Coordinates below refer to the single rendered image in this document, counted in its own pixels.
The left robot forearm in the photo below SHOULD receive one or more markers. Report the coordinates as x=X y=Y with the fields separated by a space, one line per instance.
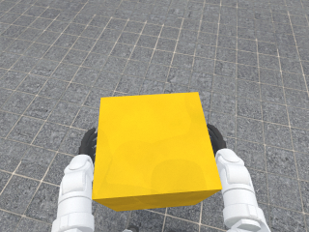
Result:
x=74 y=213

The left robot hand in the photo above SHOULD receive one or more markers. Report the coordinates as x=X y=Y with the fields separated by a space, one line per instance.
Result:
x=88 y=143

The right robot forearm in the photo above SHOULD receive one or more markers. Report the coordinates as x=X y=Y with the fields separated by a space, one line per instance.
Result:
x=240 y=204

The right robot hand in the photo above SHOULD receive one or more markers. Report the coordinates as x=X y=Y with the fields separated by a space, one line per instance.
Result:
x=216 y=138

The carton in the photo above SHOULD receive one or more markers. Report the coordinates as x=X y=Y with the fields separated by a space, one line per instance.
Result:
x=153 y=151

